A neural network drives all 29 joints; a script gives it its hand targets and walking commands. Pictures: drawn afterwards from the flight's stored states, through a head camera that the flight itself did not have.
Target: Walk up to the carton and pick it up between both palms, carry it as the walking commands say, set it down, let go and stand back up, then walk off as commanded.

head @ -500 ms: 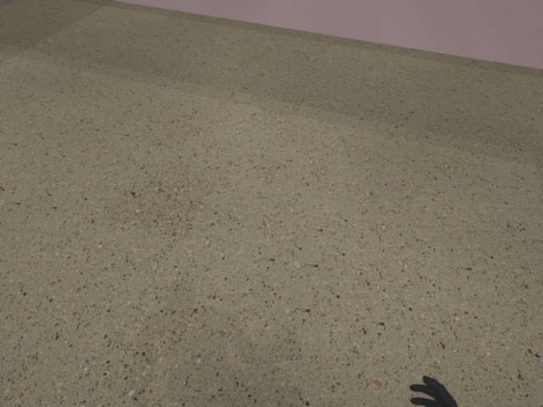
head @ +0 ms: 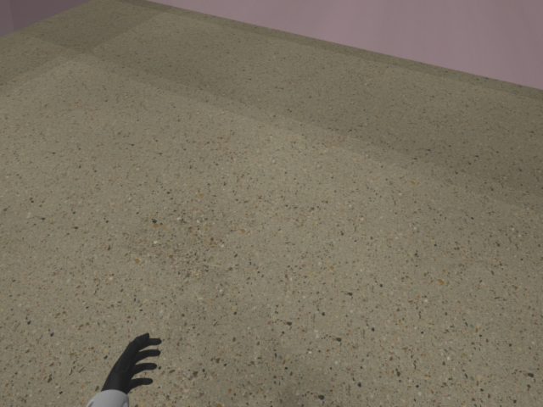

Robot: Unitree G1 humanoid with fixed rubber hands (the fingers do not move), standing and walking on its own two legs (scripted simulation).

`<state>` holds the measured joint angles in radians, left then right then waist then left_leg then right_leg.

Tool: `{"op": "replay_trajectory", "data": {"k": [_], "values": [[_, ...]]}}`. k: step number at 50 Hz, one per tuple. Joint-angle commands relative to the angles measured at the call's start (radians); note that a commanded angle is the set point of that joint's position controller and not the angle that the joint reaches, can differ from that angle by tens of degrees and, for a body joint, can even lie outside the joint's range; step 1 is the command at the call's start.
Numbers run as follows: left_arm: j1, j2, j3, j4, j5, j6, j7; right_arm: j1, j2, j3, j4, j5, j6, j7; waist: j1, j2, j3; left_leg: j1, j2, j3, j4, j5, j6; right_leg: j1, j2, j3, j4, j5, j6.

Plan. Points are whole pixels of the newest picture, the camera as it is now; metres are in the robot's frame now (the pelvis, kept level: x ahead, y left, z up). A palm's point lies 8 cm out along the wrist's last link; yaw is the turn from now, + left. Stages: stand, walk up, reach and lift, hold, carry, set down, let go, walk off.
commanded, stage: walk off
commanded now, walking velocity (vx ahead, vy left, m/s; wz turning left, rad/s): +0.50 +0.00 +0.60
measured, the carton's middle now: out of the picture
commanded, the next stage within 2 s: stand in 0.78 s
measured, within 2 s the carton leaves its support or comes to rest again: neither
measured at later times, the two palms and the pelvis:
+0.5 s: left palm out of the picture +0.12 +0.32 -0.13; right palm (297, 223) +0.49 -0.09 -0.09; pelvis +0.23 +0.08 -0.01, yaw +18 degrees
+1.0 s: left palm (50, 222) +0.55 +0.43 -0.09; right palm (300, 195) +0.60 -0.12 -0.12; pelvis +0.48 +0.14 +0.00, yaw +32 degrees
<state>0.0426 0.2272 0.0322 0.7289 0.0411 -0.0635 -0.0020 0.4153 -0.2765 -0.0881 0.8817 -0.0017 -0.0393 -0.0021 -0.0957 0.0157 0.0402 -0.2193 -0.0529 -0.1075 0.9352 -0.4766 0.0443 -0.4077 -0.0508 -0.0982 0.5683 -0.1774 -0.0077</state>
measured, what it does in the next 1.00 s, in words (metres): walks ahead, turning left: left foot, then right foot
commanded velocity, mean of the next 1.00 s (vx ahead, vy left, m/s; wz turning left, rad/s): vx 0.38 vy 0.00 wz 0.46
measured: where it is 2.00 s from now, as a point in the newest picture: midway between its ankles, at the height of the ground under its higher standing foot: (211, 327)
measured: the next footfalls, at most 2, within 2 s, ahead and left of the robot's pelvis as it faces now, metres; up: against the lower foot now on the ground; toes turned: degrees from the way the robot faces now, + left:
left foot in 0.42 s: +0.31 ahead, +0.17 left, +0.00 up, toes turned +23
right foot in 0.94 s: +0.66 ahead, +0.11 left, +0.00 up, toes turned +26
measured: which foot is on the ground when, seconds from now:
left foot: up 0.00-0.40, down 0.42-0.96, up 0.98-1.00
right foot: down 0.00-0.44, up 0.46-0.92, down 0.94-1.00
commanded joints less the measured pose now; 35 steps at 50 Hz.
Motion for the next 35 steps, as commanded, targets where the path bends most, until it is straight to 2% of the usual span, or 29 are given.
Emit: {"op": "replay_trajectory", "data": {"k": [1, 2, 3, 5, 8, 12, 14, 16, 17, 18, 19, 20, 21, 22, 23, 24, 25, 26, 28, 29, 31, 33, 35], "values": [[0.223, 0.117, 0.048, 0.017, 0.000, -0.001, 0.004, -0.049, -0.064, -0.010, -0.095, -0.017, -0.007, 0.011, 0.123, -0.075, -0.080, -0.428, 0.127, 0.019, 0.301, 0.109, -0.010, 0.396, -0.372, 0.438, -0.325, -0.129, -0.091], [0.203, 0.097, 0.040, 0.019, -0.002, -0.007, 0.003, -0.068, -0.050, -0.009, -0.097, -0.017, 0.002, 0.023, 0.111, -0.114, -0.050, -0.402, 0.149, 0.032, 0.276, 0.144, -0.020, 0.338, -0.323, 0.312, -0.340, -0.049, -0.065], [0.202, 0.092, 0.040, 0.027, -0.006, -0.014, 0.003, -0.075, -0.042, -0.008, -0.099, -0.022, 0.014, 0.034, 0.103, -0.155, -0.029, -0.383, 0.161, 0.049, 0.267, 0.161, -0.030, 0.294, -0.294, 0.231, -0.351, 0.032, -0.052], [0.241, 0.094, 0.037, 0.049, -0.012, -0.032, -0.003, -0.102, -0.021, -0.003, -0.114, -0.025, 0.032, 0.047, 0.096, -0.166, -0.031, -0.387, 0.163, 0.072, 0.263, 0.198, -0.038, 0.281, -0.277, 0.133, -0.353, 0.189, -0.038], [0.298, 0.106, 0.040, 0.079, -0.017, -0.045, -0.004, -0.207, -0.003, 0.005, -0.157, -0.028, 0.043, 0.059, 0.103, -0.160, -0.014, -0.447, 0.171, 0.089, 0.185, 0.272, -0.052, 0.303, -0.279, 0.031, -0.365, 0.291, -0.046], [0.324, 0.114, 0.042, 0.093, -0.017, -0.039, 0.003, -0.363, 0.018, 0.023, -0.211, -0.030, 0.041, 0.083, 0.129, -0.150, 0.028, -0.434, 0.171, 0.161, -0.067, 0.401, -0.067, 0.310, -0.259, -0.072, -0.376, 0.251, -0.049], [0.348, 0.147, 0.051, 0.103, -0.015, -0.033, 0.007, -0.433, 0.021, 0.030, -0.229, -0.031, 0.037, 0.097, 0.148, -0.144, 0.040, -0.362, 0.151, 0.219, -0.180, 0.394, -0.057, 0.311, -0.262, -0.117, -0.383, 0.257, -0.040], [0.386, 0.177, 0.057, 0.123, -0.017, -0.019, 0.011, -0.473, 0.011, 0.031, -0.241, -0.041, 0.037, 0.101, 0.157, -0.155, 0.052, -0.322, 0.130, 0.240, -0.247, 0.320, -0.036, 0.352, -0.275, -0.144, -0.362, 0.316, -0.033], [0.403, 0.189, 0.060, 0.134, -0.017, -0.010, 0.012, -0.478, 0.001, 0.028, -0.242, -0.046, 0.038, 0.098, 0.154, -0.162, 0.051, -0.307, 0.115, 0.246, -0.273, 0.280, -0.020, 0.385, -0.284, -0.156, -0.331, 0.389, -0.029], [0.412, 0.202, 0.062, 0.141, -0.018, -0.001, 0.013, -0.467, -0.012, 0.023, -0.239, -0.049, 0.038, 0.092, 0.141, -0.168, 0.036, -0.276, 0.090, 0.254, -0.293, 0.231, 0.000, 0.419, -0.291, -0.170, -0.273, 0.526, -0.023], [0.417, 0.216, 0.065, 0.146, -0.020, 0.007, 0.014, -0.425, -0.023, 0.016, -0.225, -0.051, 0.035, 0.083, 0.115, -0.168, 0.006, -0.227, 0.058, 0.265, -0.317, 0.200, 0.021, 0.448, -0.295, -0.180, -0.178, 0.682, -0.021], [0.405, 0.230, 0.068, 0.144, -0.025, 0.016, 0.013, -0.319, -0.039, 0.004, -0.190, -0.052, 0.028, 0.071, 0.058, -0.147, -0.054, -0.109, 0.018, 0.280, -0.356, 0.207, 0.047, 0.437, -0.292, -0.198, -0.023, 0.784, -0.017], [0.387, 0.229, 0.066, 0.125, -0.029, 0.021, 0.012, -0.150, -0.085, -0.017, -0.134, -0.057, 0.019, 0.053, -0.019, -0.093, -0.152, 0.133, -0.008, 0.256, -0.425, 0.230, 0.081, 0.317, -0.269, -0.220, 0.222, 0.706, 0.012], [0.389, 0.155, 0.047, 0.073, -0.028, 0.019, 0.005, -0.024, -0.192, -0.049, -0.105, -0.064, 0.014, 0.036, -0.053, 0.067, -0.277, 0.451, 0.240, -0.059, -0.462, 0.081, 0.148, -0.006, -0.221, -0.211, 0.540, 0.174, 0.065], [0.326, 0.138, 0.047, -0.017, -0.024, 0.011, -0.006, -0.013, -0.298, -0.067, -0.126, -0.027, 0.024, 0.020, -0.032, 0.262, -0.358, 0.570, 0.450, -0.540, -0.619, 0.140, 0.233, -0.303, -0.054, -0.083, 0.803, -0.392, 0.109], [0.221, 0.178, 0.057, -0.036, -0.020, 0.009, -0.007, -0.007, -0.266, -0.060, -0.111, -0.017, 0.034, 0.009, -0.052, 0.079, -0.275, 0.527, 0.437, -0.466, -0.644, 0.306, 0.236, -0.390, -0.100, 0.050, 0.827, -0.321, 0.104], [0.212, 0.143, 0.046, -0.033, -0.033, 0.000, -0.009, -0.057, -0.219, -0.048, -0.104, -0.018, 0.028, 0.003, -0.014, 0.058, -0.163, 0.405, 0.410, -0.337, -0.629, 0.448, 0.230, -0.383, -0.136, 0.053, 0.777, -0.231, 0.100], [0.247, 0.129, 0.045, -0.009, -0.031, -0.003, -0.006, -0.119, -0.168, -0.035, -0.106, -0.015, 0.019, 0.000, 0.044, 0.031, -0.082, 0.248, 0.349, -0.235, -0.639, 0.560, 0.194, -0.303, -0.158, 0.067, 0.689, -0.188, 0.101], [0.306, 0.130, 0.047, 0.017, 0.001, 0.026, -0.009, -0.206, -0.112, -0.017, -0.123, -0.002, 0.004, -0.005, 0.120, 0.043, -0.068, 0.076, 0.261, -0.125, -0.667, 0.582, 0.160, -0.164, -0.173, 0.084, 0.609, -0.170, 0.117], [0.310, 0.121, 0.046, 0.018, 0.006, 0.041, -0.014, -0.209, -0.106, -0.013, -0.125, 0.002, -0.004, -0.002, 0.132, 0.048, -0.075, 0.037, 0.241, -0.110, -0.676, 0.593, 0.162, -0.133, -0.162, 0.075, 0.590, -0.159, 0.122], [0.268, 0.105, 0.042, 0.003, 0.000, 0.059, -0.021, -0.175, -0.118, -0.017, -0.114, 0.001, -0.015, 0.005, 0.130, 0.044, -0.062, 0.001, 0.215, -0.105, -0.706, 0.529, 0.167, -0.141, -0.148, 0.063, 0.530, -0.106, 0.131], [0.184, 0.102, 0.040, -0.021, -0.001, 0.065, -0.023, -0.126, -0.125, -0.021, -0.104, -0.003, -0.018, 0.009, 0.103, 0.043, -0.029, 0.006, 0.214, -0.135, -0.740, 0.443, 0.174, -0.198, -0.143, 0.066, 0.455, -0.041, 0.139], [0.091, 0.101, 0.037, -0.046, -0.005, 0.065, -0.023, -0.068, -0.126, -0.020, -0.092, -0.004, -0.020, 0.013, 0.070, 0.042, -0.001, 0.051, 0.217, -0.165, -0.755, 0.416, 0.173, -0.257, -0.128, 0.074, 0.354, 0.011, 0.140]]}}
